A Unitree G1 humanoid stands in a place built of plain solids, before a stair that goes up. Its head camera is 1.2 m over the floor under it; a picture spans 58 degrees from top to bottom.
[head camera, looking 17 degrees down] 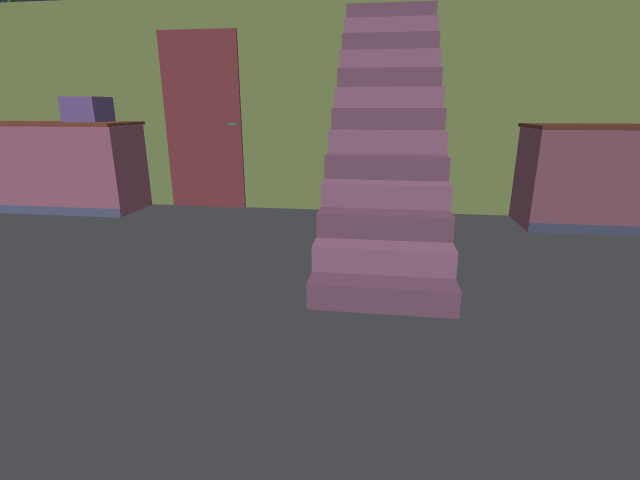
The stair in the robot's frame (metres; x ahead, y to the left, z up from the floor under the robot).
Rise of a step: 0.17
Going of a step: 0.21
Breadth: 0.92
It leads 8 degrees to the right of straight ahead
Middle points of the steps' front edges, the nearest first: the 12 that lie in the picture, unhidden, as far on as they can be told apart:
2.38 -0.37 0.17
2.59 -0.40 0.34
2.80 -0.43 0.51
3.01 -0.46 0.68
3.22 -0.49 0.86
3.43 -0.52 1.03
3.64 -0.55 1.20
3.84 -0.58 1.37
4.05 -0.61 1.54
4.26 -0.63 1.71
4.47 -0.66 1.88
4.68 -0.69 2.05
